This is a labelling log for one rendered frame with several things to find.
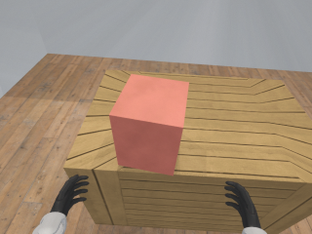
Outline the left robot forearm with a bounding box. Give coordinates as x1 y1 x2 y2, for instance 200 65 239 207
32 212 67 234

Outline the carton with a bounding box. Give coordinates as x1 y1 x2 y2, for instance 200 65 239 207
109 74 189 176

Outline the pedestal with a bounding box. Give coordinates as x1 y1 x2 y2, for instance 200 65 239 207
63 69 312 234

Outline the left robot hand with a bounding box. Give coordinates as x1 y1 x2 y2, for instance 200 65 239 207
50 175 89 216

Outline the right robot hand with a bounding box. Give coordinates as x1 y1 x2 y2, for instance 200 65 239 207
224 181 261 229

